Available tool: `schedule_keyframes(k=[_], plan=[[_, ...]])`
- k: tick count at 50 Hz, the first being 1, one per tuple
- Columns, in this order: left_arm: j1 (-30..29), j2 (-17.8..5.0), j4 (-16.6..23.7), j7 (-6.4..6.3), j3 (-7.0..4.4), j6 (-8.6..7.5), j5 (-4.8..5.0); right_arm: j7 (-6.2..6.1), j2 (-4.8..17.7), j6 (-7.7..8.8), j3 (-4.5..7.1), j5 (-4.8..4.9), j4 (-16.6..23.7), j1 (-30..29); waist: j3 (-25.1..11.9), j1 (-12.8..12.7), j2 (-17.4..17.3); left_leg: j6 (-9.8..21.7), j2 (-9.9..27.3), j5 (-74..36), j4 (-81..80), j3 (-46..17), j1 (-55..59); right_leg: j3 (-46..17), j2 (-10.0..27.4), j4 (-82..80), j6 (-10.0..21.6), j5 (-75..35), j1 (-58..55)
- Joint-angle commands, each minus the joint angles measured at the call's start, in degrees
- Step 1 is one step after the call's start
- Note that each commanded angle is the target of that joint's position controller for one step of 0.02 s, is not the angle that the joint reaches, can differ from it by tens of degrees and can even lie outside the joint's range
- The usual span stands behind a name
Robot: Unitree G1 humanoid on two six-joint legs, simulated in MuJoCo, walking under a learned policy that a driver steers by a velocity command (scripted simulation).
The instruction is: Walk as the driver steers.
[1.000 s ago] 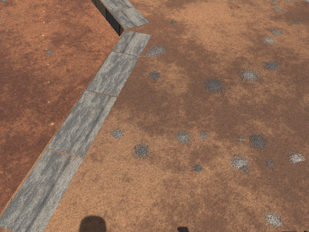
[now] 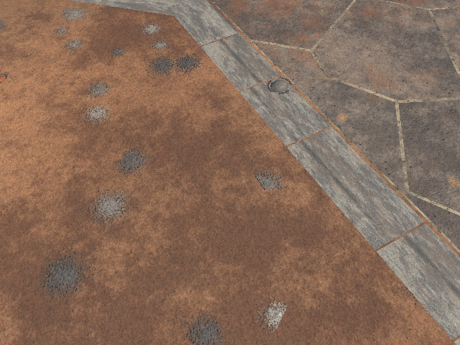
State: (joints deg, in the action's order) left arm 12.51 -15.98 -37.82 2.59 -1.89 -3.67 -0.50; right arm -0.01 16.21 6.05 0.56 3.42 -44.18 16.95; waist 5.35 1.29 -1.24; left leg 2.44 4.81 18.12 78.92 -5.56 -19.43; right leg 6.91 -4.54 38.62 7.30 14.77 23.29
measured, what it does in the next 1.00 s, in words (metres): walks ahead, turning left: left foot, then right foot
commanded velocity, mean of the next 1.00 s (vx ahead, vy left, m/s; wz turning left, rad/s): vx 0.84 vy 0.00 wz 0.77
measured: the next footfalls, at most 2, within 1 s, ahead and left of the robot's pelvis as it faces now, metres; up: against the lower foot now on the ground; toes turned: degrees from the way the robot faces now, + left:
left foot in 0.36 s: +0.53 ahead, +0.14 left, +0.00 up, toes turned +15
right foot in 0.80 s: +0.98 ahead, +0.18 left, +0.00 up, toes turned +48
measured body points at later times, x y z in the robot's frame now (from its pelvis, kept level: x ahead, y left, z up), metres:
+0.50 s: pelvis +0.44 +0.10 +0.00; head +0.46 +0.10 +0.45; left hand +0.56 +0.38 -0.07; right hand +0.56 -0.15 -0.12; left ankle +0.49 +0.13 -0.71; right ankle +0.39 -0.10 -0.59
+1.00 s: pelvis +0.81 +0.19 +0.02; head +0.84 +0.25 +0.46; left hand +0.70 +0.48 -0.09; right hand +1.15 +0.13 -0.05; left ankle +0.73 +0.26 -0.63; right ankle +0.95 +0.15 -0.71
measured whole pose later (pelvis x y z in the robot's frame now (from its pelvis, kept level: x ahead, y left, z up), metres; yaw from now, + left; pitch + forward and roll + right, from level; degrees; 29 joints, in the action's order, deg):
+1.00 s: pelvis +0.81 +0.19 +0.02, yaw +52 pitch +1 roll -3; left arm 7.8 -16.1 -37.6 -1.2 -3.6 -3.3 -0.8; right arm -0.9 21.3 -2.3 4.6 1.5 -34.2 9.2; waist 7.5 -0.1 -0.9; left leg -4.7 2.6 25.8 69.0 -0.9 -35.1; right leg 4.2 -0.1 24.2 -0.3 6.9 18.2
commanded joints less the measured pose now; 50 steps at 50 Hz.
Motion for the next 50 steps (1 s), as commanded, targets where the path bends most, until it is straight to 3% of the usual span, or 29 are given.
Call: schedule_keyframes(k=[1,3,6,11,13,15,17,18,19,20,21,22,23,24,27,30,32,36,38,39,40,41,42,43,44,45,47,48,50], plan=[[1.85,-4.65,1.80,-0.18,-2.08,-3.24,-1.04,-0.17,7.18,-2.03,2.18,0.17,2.03,4.18,-4.46,0.31,2.49,-0.02,5.87,-5.08,-1.58,-3.37,-13.76,-23.44,17.84,-26.88,5.88,5.98,-10.58],[1.89,-3.56,0.08,-0.20,-2.01,-4.06,-0.28,-0.12,5.03,-3.87,2.11,-0.09,1.17,3.02,-1.08,0.60,3.07,-0.97,6.29,-8.73,-5.35,-3.14,-15.58,-13.87,15.67,-29.38,2.81,-0.97,-7.45],[2.38,-3.71,-0.96,-1.28,-2.27,-4.56,-0.85,0.13,3.99,-3.61,1.98,-0.46,2.62,-3.03,2.33,-0.88,2.69,-1.44,3.74,-20.82,-15.02,-1.43,-20.45,-1.95,11.02,-32.11,-1.72,-12.74,-9.29],[6.80,-6.26,-2.86,-3.10,-2.56,-4.71,-0.52,2.81,2.71,-1.51,1.32,-1.16,4.79,-11.35,4.66,-3.99,0.19,0.13,-0.21,-34.25,-34.89,7.52,-19.10,6.02,12.18,-34.71,-4.81,-26.15,-18.55],[7.69,-8.73,-3.31,-3.83,-2.98,-3.51,-0.51,4.18,3.43,-1.16,1.58,-0.91,6.53,-13.28,3.61,-3.58,2.51,2.04,-2.92,-31.87,-40.13,11.48,-17.67,7.21,14.03,-30.78,-6.52,-44.42,-25.82],[7.01,-12.20,-3.01,-4.99,-3.84,-1.31,-0.78,4.42,6.26,-1.74,2.94,-0.09,7.07,-9.08,-1.72,0.40,6.84,3.81,-7.64,-25.22,-39.81,16.01,-12.37,7.82,15.51,-20.98,-7.50,-71.05,-33.27],[0.78,-15.27,-1.31,-5.17,-4.83,0.28,-0.24,3.56,11.96,-4.20,5.71,0.20,3.66,9.31,-9.93,11.30,10.66,7.00,-9.12,-15.32,-34.94,14.49,6.28,6.51,17.69,0.00,-6.27,-85.04,-29.99],[-4.09,-13.88,-0.17,-4.32,-4.39,-0.15,0.42,2.47,15.25,-5.49,7.55,-0.23,0.25,23.23,-14.21,18.29,7.73,9.25,-7.78,-15.75,-38.27,9.02,24.64,5.62,15.05,19.53,-5.37,-74.21,-18.91],[-3.78,-2.42,0.43,-2.46,-1.23,-2.24,-0.49,1.85,14.11,-6.22,6.68,-0.68,-2.23,23.52,-7.56,13.51,-12.72,11.81,-5.80,-12.69,-37.43,2.53,30.38,2.84,2.56,46.81,-6.43,3.35,1.22],[3.50,3.39,5.19,-1.45,1.05,-4.73,2.17,2.11,12.33,-4.12,5.43,-3.24,1.99,15.71,-13.78,2.70,-23.90,24.30,3.96,8.04,-50.49,-32.32,38.61,-9.35,-3.97,61.28,-7.40,20.64,22.72],[-0.51,-3.62,6.40,-1.06,0.73,-6.72,2.63,2.36,8.60,-2.89,4.87,-3.48,4.38,13.63,-15.42,5.71,-10.91,22.95,7.45,20.52,-63.36,-44.45,37.35,-16.35,-1.09,56.69,-3.49,14.01,24.18],[-5.09,-6.15,7.92,-1.12,-0.15,-7.30,3.24,2.78,7.24,-1.72,4.62,-3.47,4.76,12.24,-10.11,3.69,0.46,19.40,7.12,23.52,-67.75,-44.64,30.12,-16.61,1.32,48.24,-1.53,8.79,22.48],[-4.67,-5.44,7.56,-1.57,-0.08,-7.14,2.42,3.23,7.97,-0.71,4.90,-3.12,5.59,8.07,-6.05,-0.44,7.44,18.69,6.30,20.15,-67.72,-42.75,21.76,-16.93,3.34,42.19,-2.17,5.54,19.81],[-4.35,-5.35,7.01,-2.08,-0.15,-6.61,0.79,3.06,8.28,-0.13,5.01,-2.97,6.62,4.38,-4.43,-2.36,8.60,18.60,3.64,13.79,-66.94,-39.09,16.02,-17.70,4.67,37.95,-3.47,4.03,16.67],[-4.32,-6.59,6.48,-3.28,-0.89,-4.72,-0.46,1.69,6.97,-0.18,4.44,-1.94,7.06,2.20,-1.25,-3.90,6.13,17.42,-1.97,-1.80,-67.54,-26.89,7.01,-16.39,7.43,27.07,-7.75,2.25,12.59],[-15.63,-2.59,10.92,-3.59,0.30,-4.19,-1.45,-0.21,5.60,-1.02,3.88,-0.99,5.24,4.81,2.03,0.84,2.32,14.46,-7.09,-12.02,-66.88,-18.32,-0.85,-11.65,5.66,8.71,-10.96,-8.46,8.67],[-20.34,-0.20,12.96,-3.10,0.65,-4.43,-0.85,-0.78,6.37,-1.94,4.21,-1.03,3.99,6.07,0.50,3.75,-1.23,11.40,-9.16,-12.95,-65.45,-16.63,-3.61,-9.48,2.66,-2.19,-11.78,-16.91,2.21],[-22.07,-4.22,14.40,-2.82,-1.94,-5.45,0.90,-1.42,6.58,-3.44,5.09,-0.68,1.11,9.08,-2.53,5.35,-4.30,6.73,-9.43,-19.87,-56.06,-21.24,5.48,-11.09,-1.24,-14.68,-11.42,-21.80,-4.44],[-16.99,-7.23,13.73,-3.29,-3.70,-6.19,1.04,-2.01,7.57,-4.17,5.78,-0.69,2.21,5.86,-7.41,0.99,-5.39,2.65,-10.01,-33.44,-43.86,-21.66,10.33,-10.65,-1.37,-18.53,-9.34,-23.74,-11.07],[-5.16,-8.05,11.29,-3.39,-4.25,-6.32,0.77,-2.09,7.46,-4.40,5.76,-1.30,4.04,2.22,-15.97,-5.48,-6.19,0.03,-11.04,-33.60,-30.24,-19.50,8.03,-12.43,3.06,-16.73,-7.11,-30.69,-24.97],[5.92,-9.84,8.90,-3.36,-3.94,-5.55,0.07,-1.94,0.83,-4.89,3.79,-3.62,6.35,3.77,-27.16,-6.68,1.73,-2.26,-13.25,3.12,-11.77,-13.83,-2.03,-23.18,17.81,-5.23,-3.21,-45.59,-43.36],[9.31,-12.48,7.27,-2.35,-4.04,-4.85,-1.52,-0.85,1.02,-4.61,2.62,-1.95,8.72,14.85,-38.94,-1.95,26.12,-4.46,-16.97,27.08,6.88,-10.15,-18.30,-52.11,36.34,-7.14,10.85,-48.01,-59.28],[5.22,-10.56,9.08,-2.68,-4.42,-3.52,-1.72,-0.47,7.44,-5.50,3.48,-1.51,7.46,15.56,-40.08,-3.22,19.44,-6.39,-8.20,19.85,14.66,-9.14,-20.92,-53.80,35.77,-8.73,13.08,-32.01,-55.61],[0.78,-6.08,9.80,-3.65,-3.45,-2.25,-1.30,-0.30,9.97,-6.21,4.27,-0.68,9.30,6.15,-31.54,-4.59,14.54,-6.98,-5.43,13.82,12.79,-5.98,-24.63,-43.38,30.13,-11.57,10.72,-21.39,-48.43],[-2.54,-3.61,9.34,-4.22,-2.37,-0.92,-1.06,-0.77,10.67,-7.16,4.60,-1.44,10.12,0.50,-21.93,-4.17,5.42,-7.73,-3.71,10.21,8.85,-2.12,-24.11,-33.12,25.12,-13.48,7.12,-24.00,-36.78],[-4.24,-3.70,8.42,-4.42,-2.10,-0.28,-0.67,-1.04,10.49,-7.65,5.00,-2.10,11.26,-1.88,-15.41,-2.73,3.44,-7.90,-2.28,9.15,5.27,-1.20,-22.69,-27.51,22.33,-14.72,5.59,-28.77,-27.71],[-6.47,-4.51,5.65,-4.15,-2.48,-0.02,-0.16,-0.79,5.82,-8.35,4.00,-1.52,12.51,-1.57,-7.34,-0.08,6.20,-7.48,-0.22,10.04,-5.99,1.27,-17.79,-18.43,18.80,-19.46,3.78,-31.80,-14.58],[-6.94,-5.64,4.50,-3.93,-2.99,-0.22,-0.09,-0.84,3.73,-8.24,3.37,-1.74,13.29,-2.41,-6.44,-0.05,7.35,-7.61,0.38,9.68,-10.18,2.57,-16.77,-16.38,19.60,-21.68,4.60,-34.97,-12.32],[-7.22,-8.28,2.89,-3.74,-4.08,-0.43,-0.20,-0.73,4.39,-8.15,3.49,-2.23,13.42,-2.79,-9.96,-0.13,6.68,-6.99,1.79,2.60,-16.47,2.61,-14.13,-14.06,22.15,-22.89,6.08,-37.12,-13.69]])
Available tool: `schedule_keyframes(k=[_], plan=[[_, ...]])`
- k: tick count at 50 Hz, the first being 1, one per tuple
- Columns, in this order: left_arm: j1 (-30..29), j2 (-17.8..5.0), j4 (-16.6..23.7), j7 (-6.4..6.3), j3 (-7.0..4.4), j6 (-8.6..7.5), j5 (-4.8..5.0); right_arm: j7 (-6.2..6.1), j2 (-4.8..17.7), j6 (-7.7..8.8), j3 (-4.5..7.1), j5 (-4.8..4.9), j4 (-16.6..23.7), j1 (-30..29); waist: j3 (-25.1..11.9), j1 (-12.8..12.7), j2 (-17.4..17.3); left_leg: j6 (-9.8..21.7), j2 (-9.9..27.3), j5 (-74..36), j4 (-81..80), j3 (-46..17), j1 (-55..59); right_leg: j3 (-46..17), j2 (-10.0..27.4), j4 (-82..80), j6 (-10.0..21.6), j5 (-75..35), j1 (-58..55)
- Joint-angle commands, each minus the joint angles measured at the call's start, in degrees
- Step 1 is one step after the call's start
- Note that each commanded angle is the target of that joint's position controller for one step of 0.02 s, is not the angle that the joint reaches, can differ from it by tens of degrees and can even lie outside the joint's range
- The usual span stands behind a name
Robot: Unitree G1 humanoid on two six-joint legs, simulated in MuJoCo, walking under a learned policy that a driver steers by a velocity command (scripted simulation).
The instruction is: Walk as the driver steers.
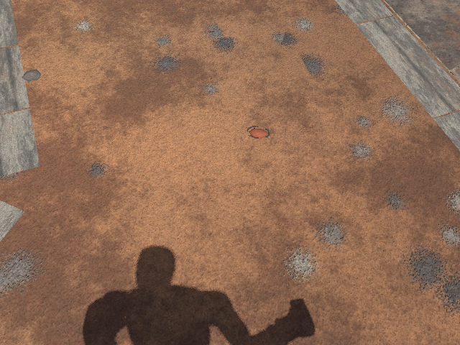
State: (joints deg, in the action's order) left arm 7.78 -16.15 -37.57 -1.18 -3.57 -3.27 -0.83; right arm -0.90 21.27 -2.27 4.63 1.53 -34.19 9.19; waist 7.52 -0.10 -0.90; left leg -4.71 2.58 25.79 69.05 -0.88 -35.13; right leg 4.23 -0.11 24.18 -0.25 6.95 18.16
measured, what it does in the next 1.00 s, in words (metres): walks ahead, turning left: left foot, then right foot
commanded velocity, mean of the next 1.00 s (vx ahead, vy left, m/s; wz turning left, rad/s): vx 0.06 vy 0.00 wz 0.39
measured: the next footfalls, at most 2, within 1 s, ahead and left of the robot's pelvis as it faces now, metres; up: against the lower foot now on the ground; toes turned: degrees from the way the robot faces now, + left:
left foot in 0.22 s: +0.18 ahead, +0.13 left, +0.00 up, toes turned +15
right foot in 0.58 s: +0.22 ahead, -0.12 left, +0.00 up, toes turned +18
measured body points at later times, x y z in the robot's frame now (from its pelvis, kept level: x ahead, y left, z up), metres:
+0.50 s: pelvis +0.11 +0.01 +0.00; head +0.15 +0.04 +0.45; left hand +0.19 +0.32 -0.11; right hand +0.37 -0.19 -0.07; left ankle +0.14 +0.12 -0.73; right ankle +0.17 -0.13 -0.70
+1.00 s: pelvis +0.16 -0.02 +0.00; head +0.17 -0.01 +0.45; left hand +0.20 +0.26 -0.12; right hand +0.35 -0.23 -0.12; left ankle +0.14 +0.12 -0.73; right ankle +0.18 -0.13 -0.73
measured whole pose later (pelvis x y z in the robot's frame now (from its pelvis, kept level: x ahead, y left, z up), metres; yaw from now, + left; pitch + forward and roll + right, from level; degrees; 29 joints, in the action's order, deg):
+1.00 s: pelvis +0.16 -0.02 +0.00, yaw +20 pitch -1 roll +0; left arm 10.3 -13.9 -47.2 -0.1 0.2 -1.0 -0.8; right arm -1.8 14.1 -1.4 2.8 -0.8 -47.6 11.7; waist 1.5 0.2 0.6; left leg -1.6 -0.6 13.2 29.3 -5.1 -15.4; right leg 1.9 0.0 29.2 0.6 18.0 10.5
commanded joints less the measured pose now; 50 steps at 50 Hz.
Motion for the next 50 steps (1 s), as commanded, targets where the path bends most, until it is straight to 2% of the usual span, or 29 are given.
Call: schedule_keyframes(k=[1,4,8,9,10,11,12,13,14,15,16,17,18,19,22,25,27,28,29,30,31,32,33,34,36,38,43,50], plan=[[-3.93,-8.92,2.30,-0.01,-2.68,-0.75,0.44,0.49,-0.01,0.07,-0.43,-0.32,3.13,5.17,-13.54,1.80,5.81,0.95,4.39,-9.46,-10.20,-2.22,3.94,-9.13,17.92,-8.58,13.28,-27.64,-8.55],[-7.34,-10.29,1.62,0.25,-2.97,-0.44,1.56,1.56,1.83,-0.69,0.19,-0.25,2.88,3.29,-12.83,2.18,6.06,3.11,3.53,-18.20,-19.65,-0.12,11.09,-1.51,16.41,-8.91,10.69,-19.33,-5.79],[-5.51,-12.41,0.10,1.19,-3.84,0.02,2.65,2.88,4.58,-2.00,1.60,-0.38,5.15,-2.10,-9.76,0.73,5.95,5.77,1.95,-15.74,-28.96,2.96,13.48,2.22,17.26,-4.88,8.20,-12.59,-9.01],[-4.49,-12.42,-0.43,1.32,-3.86,0.25,3.13,2.96,4.42,-1.93,1.82,-0.61,5.42,-2.13,-9.56,0.94,5.03,6.80,0.64,-15.71,-33.10,3.89,15.86,3.07,16.86,-1.51,7.19,-13.40,-9.19],[-3.16,-11.62,-1.17,1.51,-3.63,0.46,3.47,2.62,4.91,-1.67,2.41,-0.99,4.87,0.14,-10.46,2.17,2.78,8.39,-1.58,-17.87,-38.06,4.59,21.14,4.99,14.94,4.99,5.42,-15.15,-8.12],[0.88,-10.19,-2.14,1.92,-3.18,0.55,2.69,1.58,9.03,-1.29,3.97,-1.26,3.81,5.71,-13.06,3.86,-5.02,11.71,0.14,-35.97,-42.52,-1.36,32.58,7.46,10.91,17.55,1.58,-10.50,-1.30],[3.21,-6.96,0.43,2.21,-1.58,0.79,-0.44,0.24,16.16,-1.07,4.94,-1.82,5.41,6.12,-15.82,0.86,-22.13,23.02,16.50,-59.65,-42.35,-25.36,44.50,8.57,2.14,38.65,-4.15,29.78,18.07],[0.90,-8.54,0.27,1.94,-1.51,1.14,0.06,0.78,12.92,0.32,3.70,-3.00,6.89,5.63,-24.89,4.28,-14.07,29.41,20.97,-53.81,-45.21,-32.60,42.15,-5.06,0.49,48.11,-4.21,33.86,19.81],[-1.93,-10.74,0.21,1.68,-2.00,1.76,1.81,1.26,10.19,1.41,2.72,-2.70,6.51,4.15,-21.93,4.41,-7.16,26.57,18.42,-49.48,-45.95,-26.30,38.88,-6.75,2.21,49.26,-3.20,29.63,20.14],[-1.96,-9.90,-0.11,1.04,-1.85,2.21,1.83,1.08,8.22,1.93,2.21,-1.69,5.58,2.15,-18.83,2.82,-4.44,22.68,15.26,-43.48,-45.64,-21.57,35.77,-6.87,3.64,46.18,-2.54,25.51,20.27],[-2.19,-9.57,-0.70,0.34,-1.76,2.63,1.09,0.74,6.49,1.81,1.58,-1.07,5.46,-0.03,-16.91,2.03,-2.93,20.26,13.33,-39.87,-45.97,-19.26,32.81,-7.00,4.52,42.86,-2.81,22.73,19.41],[-1.57,-9.81,-0.93,0.13,-1.84,3.07,0.79,0.30,6.19,1.51,1.15,-1.33,5.57,-2.43,-16.02,0.49,-4.13,19.42,11.79,-39.85,-46.47,-16.79,27.91,-6.41,4.33,41.02,-3.24,20.42,15.34],[-0.54,-9.50,-1.35,0.24,-1.71,3.35,0.81,0.03,6.09,1.35,0.93,-2.10,5.75,-3.63,-16.14,-0.35,-5.04,19.36,10.76,-40.91,-46.85,-15.30,24.84,-5.46,3.37,40.11,-3.73,18.74,11.96],[0.58,-8.48,-1.75,0.29,-1.40,3.50,0.93,-0.17,5.71,1.32,0.80,-2.47,5.53,-4.14,-16.64,-0.83,-5.19,19.38,10.06,-41.37,-46.93,-14.11,23.91,-5.11,2.98,37.14,-4.13,17.90,10.05],[0.46,-5.39,-2.05,0.43,0.02,3.78,0.96,-0.37,5.07,1.19,0.70,-2.27,4.35,-4.22,-16.85,0.05,-5.51,18.98,8.82,-38.13,-46.37,-12.52,22.15,-4.81,2.64,26.48,-4.31,15.58,4.93],[-0.10,-5.63,-1.94,0.88,0.23,4.08,1.11,-0.07,4.32,0.92,0.32,-2.33,2.66,-3.23,-16.05,1.14,-7.17,18.87,9.19,-30.04,-46.33,-14.44,20.47,-4.58,2.11,19.88,-3.69,13.42,1.01],[1.26,-4.82,-2.53,1.31,0.38,4.00,0.86,0.30,2.79,0.92,-0.40,-1.92,1.67,-4.24,-14.54,-0.43,-6.96,16.83,7.82,-22.58,-45.22,-14.61,17.63,-3.43,1.36,11.00,-2.27,8.29,-4.15],[2.55,-4.10,-3.11,1.58,0.58,3.86,0.32,0.39,1.25,1.03,-0.97,-1.71,0.98,-4.04,-13.73,-1.53,-6.33,14.48,6.07,-17.45,-44.46,-13.92,15.37,-2.69,0.96,4.10,-1.11,3.37,-8.39],[2.92,-5.21,-2.91,1.63,0.63,3.67,-0.92,0.44,-0.92,1.33,-1.65,-2.11,-0.21,-1.44,-12.85,-0.84,-3.18,10.67,2.87,-11.20,-42.02,-12.46,12.93,-6.75,4.38,0.20,0.51,-1.50,-11.39],[1.93,-9.75,-1.81,1.31,0.02,3.53,-1.69,0.55,-1.94,1.62,-1.77,-2.95,-1.02,2.71,-12.08,2.65,7.56,6.68,-3.26,-1.94,-34.71,-7.13,10.65,-15.43,13.45,-2.05,4.29,-8.28,-11.04],[-1.49,-8.68,-2.21,1.41,0.35,3.34,-1.91,0.18,-0.85,1.66,-1.29,-2.65,-0.37,1.13,-9.91,3.10,14.38,4.51,-3.86,-1.56,-35.25,-3.43,15.71,-20.58,17.59,-7.08,9.88,2.10,0.51],[-6.06,-6.05,-0.95,1.46,1.19,2.80,-1.57,-0.15,1.06,1.48,-0.75,-2.83,-1.30,-0.21,-7.46,3.60,11.68,3.89,-2.47,-6.76,-36.52,-3.57,20.68,-17.85,13.97,-7.70,8.56,9.61,3.88],[-5.33,-5.18,-1.66,1.38,1.35,2.39,-1.22,-0.30,0.38,1.25,-0.70,-3.09,-1.66,-1.98,-7.48,2.66,10.61,3.96,-2.89,-11.47,-38.44,-3.34,21.90,-14.66,10.64,-6.72,5.55,13.49,3.36],[-3.58,-5.79,-2.25,1.43,1.35,1.90,-0.92,-0.47,-0.27,0.73,-0.82,-3.29,-2.29,-2.42,-7.56,1.70,9.96,4.03,-2.71,-13.74,-39.32,-4.13,23.25,-12.91,9.03,-6.36,3.88,14.88,2.92],[-1.50,-5.53,-3.40,1.21,1.60,1.44,-0.60,-0.30,-0.85,0.36,-0.94,-3.18,-3.15,-1.33,-6.85,1.49,8.67,4.64,-1.82,-15.35,-41.09,-5.50,24.26,-11.41,7.86,-6.16,2.62,16.83,2.86],[0.27,-4.95,-3.85,1.03,1.88,1.54,-0.53,-0.24,-0.74,0.74,-0.77,-2.70,-4.37,-1.08,-6.37,0.51,5.18,5.34,-1.86,-15.06,-41.74,-5.81,22.58,-9.77,6.50,-4.84,2.19,16.28,0.86],[1.99,-4.49,-4.93,0.69,2.09,1.54,-0.05,-0.57,-1.28,1.69,-0.65,-2.56,-7.32,0.23,-8.67,-0.38,0.93,4.87,-1.14,-21.17,-42.42,-6.69,23.28,-7.70,5.14,-1.97,2.58,7.82,-3.05],[2.71,-3.93,-7.31,1.05,2.31,1.67,0.18,-1.29,-0.97,1.57,-0.43,-2.17,-11.07,1.58,-9.48,-0.31,-0.02,5.15,-0.59,-26.45,-42.16,-7.15,25.74,-5.97,3.84,-1.15,2.22,2.07,-4.40]])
